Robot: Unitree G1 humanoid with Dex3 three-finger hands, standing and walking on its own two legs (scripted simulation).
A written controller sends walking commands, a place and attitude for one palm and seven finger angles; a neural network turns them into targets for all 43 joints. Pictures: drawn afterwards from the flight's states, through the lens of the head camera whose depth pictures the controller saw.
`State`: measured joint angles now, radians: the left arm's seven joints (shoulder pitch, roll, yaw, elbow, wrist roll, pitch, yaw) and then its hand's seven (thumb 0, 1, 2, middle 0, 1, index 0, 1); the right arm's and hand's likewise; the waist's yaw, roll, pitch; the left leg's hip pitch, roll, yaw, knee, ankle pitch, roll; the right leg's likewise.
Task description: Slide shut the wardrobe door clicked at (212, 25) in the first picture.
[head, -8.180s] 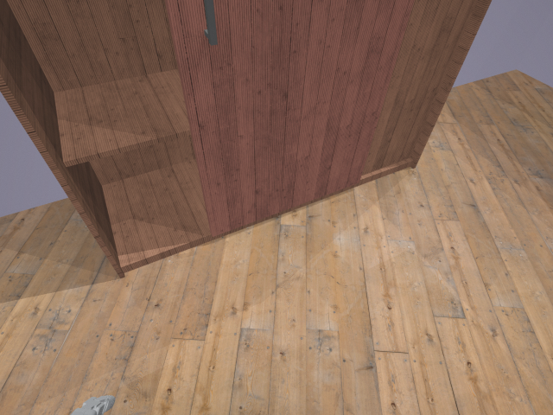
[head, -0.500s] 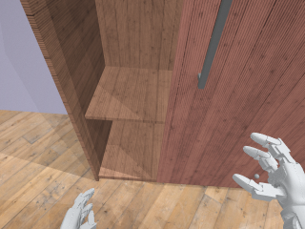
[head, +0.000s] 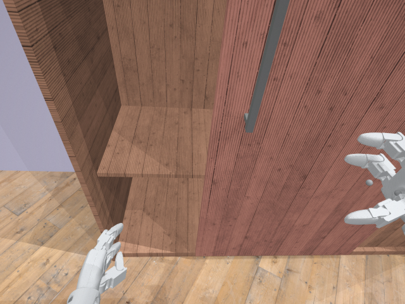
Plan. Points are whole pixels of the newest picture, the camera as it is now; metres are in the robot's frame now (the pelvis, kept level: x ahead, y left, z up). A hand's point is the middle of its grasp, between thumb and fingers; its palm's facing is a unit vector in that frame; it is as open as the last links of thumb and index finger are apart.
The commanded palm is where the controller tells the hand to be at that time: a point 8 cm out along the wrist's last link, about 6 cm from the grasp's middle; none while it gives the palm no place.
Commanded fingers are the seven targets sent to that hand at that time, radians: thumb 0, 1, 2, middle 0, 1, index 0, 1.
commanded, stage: raise the hand with hooked fingers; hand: right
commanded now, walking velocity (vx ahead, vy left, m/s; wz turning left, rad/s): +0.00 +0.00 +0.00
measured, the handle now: (263, 62) +0.50 -0.12 +0.28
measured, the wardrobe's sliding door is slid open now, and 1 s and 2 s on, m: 0.38 0.38 0.38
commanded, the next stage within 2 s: move the hooked fingers beside the handle in 0.76 s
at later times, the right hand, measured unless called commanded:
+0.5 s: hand (379, 146) +0.29 -0.27 +0.24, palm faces +0.08 +0.99 -0.12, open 14.0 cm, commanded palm +0.25 -0.31 +0.25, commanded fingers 0.00 0.50 -0.30 0.30 1.20 0.30 1.20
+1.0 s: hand (384, 146) +0.29 -0.27 +0.25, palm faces +0.10 +0.99 -0.11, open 14.0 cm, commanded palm +0.26 -0.31 +0.25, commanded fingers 0.00 0.50 -0.30 0.30 1.20 0.30 1.20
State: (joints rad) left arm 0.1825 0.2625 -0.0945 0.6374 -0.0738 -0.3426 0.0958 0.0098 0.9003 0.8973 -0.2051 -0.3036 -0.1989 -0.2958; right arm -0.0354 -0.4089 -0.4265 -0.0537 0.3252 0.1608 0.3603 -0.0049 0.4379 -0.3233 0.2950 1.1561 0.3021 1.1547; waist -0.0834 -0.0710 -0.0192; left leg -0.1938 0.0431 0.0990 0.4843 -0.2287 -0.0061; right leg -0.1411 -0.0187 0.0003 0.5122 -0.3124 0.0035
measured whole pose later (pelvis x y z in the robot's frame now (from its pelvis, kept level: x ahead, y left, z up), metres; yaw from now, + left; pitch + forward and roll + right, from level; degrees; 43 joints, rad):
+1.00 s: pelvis +0.00 +0.00 +0.00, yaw +0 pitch -3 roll +0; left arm 0.18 0.28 -0.10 0.66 -0.09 -0.26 0.09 0.01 0.90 0.90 -0.21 -0.30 -0.20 -0.30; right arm -0.26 -0.49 -0.49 0.05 0.31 0.33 0.42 -0.01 0.51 -0.29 0.30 1.20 0.31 1.20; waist -0.08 -0.09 -0.02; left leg -0.17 0.05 0.09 0.44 -0.21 -0.01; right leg -0.11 -0.01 0.00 0.45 -0.28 0.00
